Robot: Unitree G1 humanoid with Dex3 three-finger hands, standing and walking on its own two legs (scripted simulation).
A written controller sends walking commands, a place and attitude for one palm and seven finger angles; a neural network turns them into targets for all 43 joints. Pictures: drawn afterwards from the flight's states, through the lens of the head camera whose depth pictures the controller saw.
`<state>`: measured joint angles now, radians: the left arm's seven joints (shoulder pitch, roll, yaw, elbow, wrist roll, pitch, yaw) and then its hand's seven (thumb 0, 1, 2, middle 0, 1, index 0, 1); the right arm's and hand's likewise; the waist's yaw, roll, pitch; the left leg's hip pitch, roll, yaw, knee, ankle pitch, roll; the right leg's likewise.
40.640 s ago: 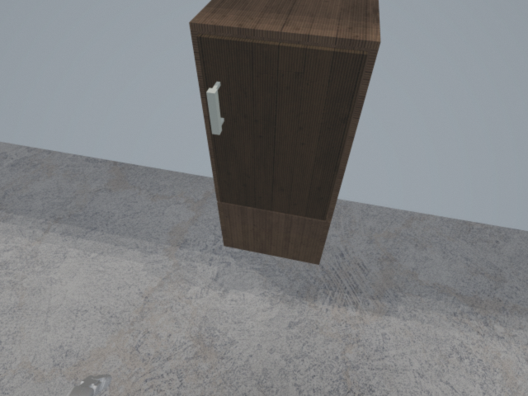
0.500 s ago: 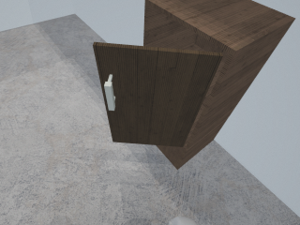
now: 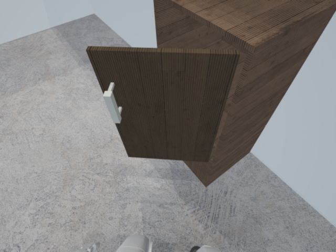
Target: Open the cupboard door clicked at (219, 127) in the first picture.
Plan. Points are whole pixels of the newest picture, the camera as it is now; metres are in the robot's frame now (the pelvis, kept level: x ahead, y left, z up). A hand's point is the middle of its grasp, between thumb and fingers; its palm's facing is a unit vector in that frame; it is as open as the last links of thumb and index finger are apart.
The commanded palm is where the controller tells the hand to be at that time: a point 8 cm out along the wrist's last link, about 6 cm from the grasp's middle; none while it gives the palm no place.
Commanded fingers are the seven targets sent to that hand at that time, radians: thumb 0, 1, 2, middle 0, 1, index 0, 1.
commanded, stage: come to a stop and stand still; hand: left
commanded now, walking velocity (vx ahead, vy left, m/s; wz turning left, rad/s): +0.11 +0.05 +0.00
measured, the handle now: (114, 103) +0.52 +0.21 +0.00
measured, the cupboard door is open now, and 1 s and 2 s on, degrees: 49 49 49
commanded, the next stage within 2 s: look again from close up in 0.42 s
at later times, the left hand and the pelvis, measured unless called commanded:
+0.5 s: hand out of the picture -0.02 +0.21 -0.17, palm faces +0.00 -0.99 -0.16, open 7.4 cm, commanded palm none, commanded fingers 0.00 0.90 0.90 -0.20 -0.30 -0.20 -0.30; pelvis -0.02 +0.03 +0.01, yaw +0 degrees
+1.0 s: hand out of the picture +0.01 +0.18 -0.16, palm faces -0.01 -0.97 -0.25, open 7.3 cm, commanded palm none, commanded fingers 0.00 0.90 0.90 -0.20 -0.30 -0.20 -0.30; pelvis -0.02 +0.00 +0.00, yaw -2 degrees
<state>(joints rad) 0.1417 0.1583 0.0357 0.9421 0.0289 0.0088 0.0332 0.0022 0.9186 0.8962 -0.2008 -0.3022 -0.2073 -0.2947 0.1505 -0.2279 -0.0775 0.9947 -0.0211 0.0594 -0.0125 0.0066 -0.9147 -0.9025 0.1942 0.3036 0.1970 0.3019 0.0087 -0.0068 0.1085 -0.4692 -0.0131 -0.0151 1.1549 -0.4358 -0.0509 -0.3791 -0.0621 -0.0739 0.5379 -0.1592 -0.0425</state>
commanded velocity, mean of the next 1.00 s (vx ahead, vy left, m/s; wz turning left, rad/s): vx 0.04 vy -0.05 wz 0.00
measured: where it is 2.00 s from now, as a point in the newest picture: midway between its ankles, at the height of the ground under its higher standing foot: outside the picture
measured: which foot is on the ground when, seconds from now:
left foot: up 0.00-0.16, down 0.18-1.00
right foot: down 0.00-0.18, up 0.20-0.56, down 0.58-1.00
